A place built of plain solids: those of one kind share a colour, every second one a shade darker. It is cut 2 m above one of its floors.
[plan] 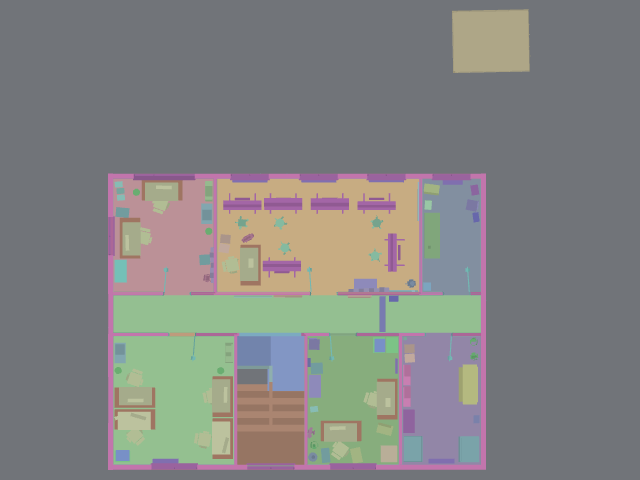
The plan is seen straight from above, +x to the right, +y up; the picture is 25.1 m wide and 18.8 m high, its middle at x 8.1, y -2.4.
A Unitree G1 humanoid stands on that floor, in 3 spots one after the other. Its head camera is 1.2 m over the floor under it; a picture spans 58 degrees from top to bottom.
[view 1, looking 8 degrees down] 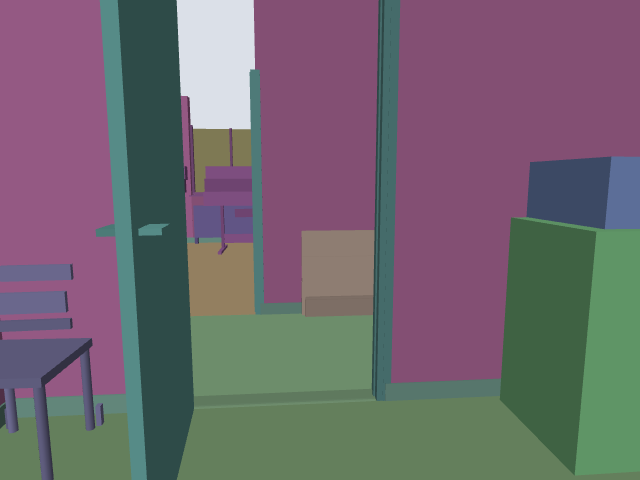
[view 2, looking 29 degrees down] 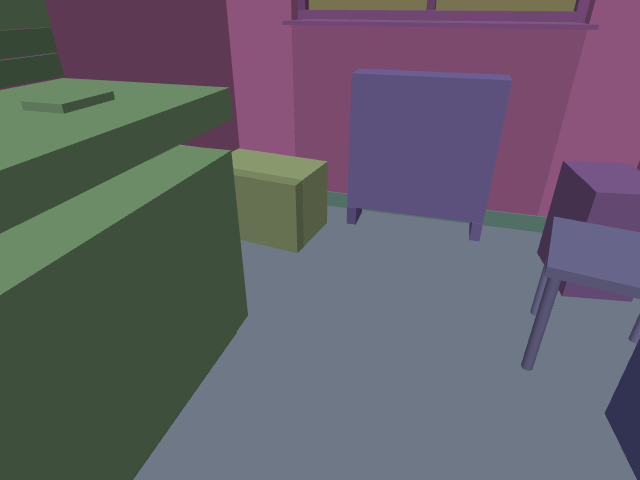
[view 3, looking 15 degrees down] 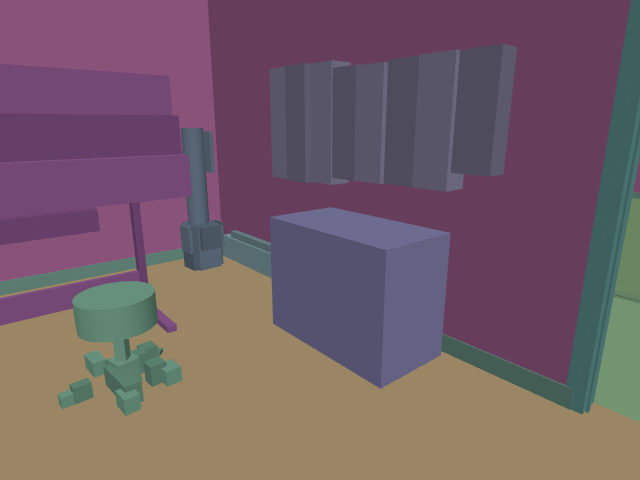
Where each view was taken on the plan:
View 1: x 9.00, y -8.35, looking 85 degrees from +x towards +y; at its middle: lean_cartons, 3.80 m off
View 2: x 13.45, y -2.55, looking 107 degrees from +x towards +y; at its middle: raised_floor_tea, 2.48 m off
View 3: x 8.25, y -2.55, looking -40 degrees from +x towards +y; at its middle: filing_lateral_low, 2.19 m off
